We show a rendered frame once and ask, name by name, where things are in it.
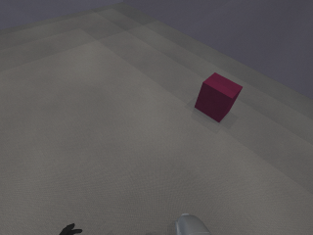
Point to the robot left hand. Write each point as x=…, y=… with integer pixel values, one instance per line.
x=70, y=231

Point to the carton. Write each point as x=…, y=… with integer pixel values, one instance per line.
x=217, y=96

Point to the right robot thigh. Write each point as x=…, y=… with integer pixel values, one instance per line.
x=190, y=225

